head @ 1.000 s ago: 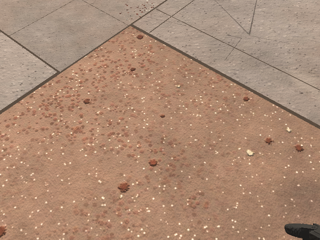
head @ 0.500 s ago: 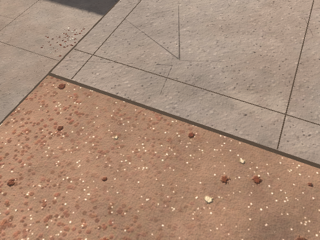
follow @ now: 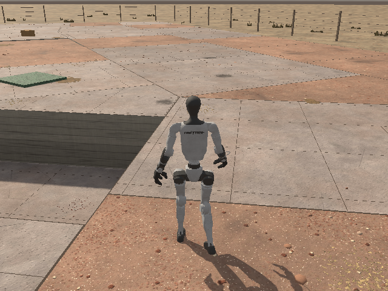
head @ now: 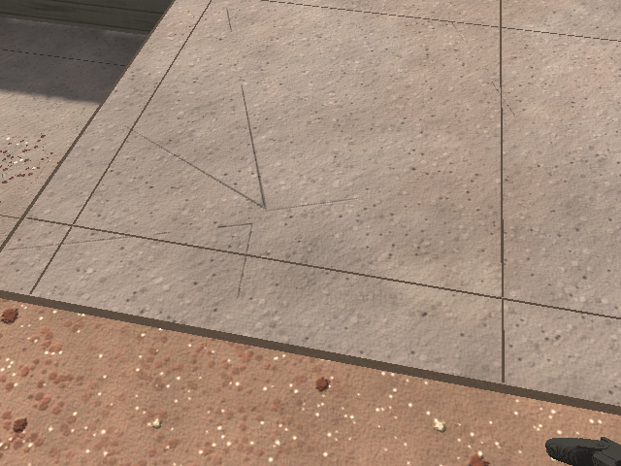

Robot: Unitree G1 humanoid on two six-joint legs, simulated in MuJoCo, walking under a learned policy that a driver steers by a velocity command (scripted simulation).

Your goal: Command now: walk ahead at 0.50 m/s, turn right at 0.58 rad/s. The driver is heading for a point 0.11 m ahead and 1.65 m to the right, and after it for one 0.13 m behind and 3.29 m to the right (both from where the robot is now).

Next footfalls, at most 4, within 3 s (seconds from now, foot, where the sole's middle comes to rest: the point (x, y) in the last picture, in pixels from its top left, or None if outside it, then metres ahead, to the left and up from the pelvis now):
0.46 right None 0.37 -0.18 -0.76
0.92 left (389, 395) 0.65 -0.12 -0.76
1.32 right None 0.43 -0.25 -0.76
1.74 left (434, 345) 0.78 -0.22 -0.76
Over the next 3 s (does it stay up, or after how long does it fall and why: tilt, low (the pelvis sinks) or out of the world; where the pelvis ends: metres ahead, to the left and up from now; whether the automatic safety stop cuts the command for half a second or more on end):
stays up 0.92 -0.83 0.02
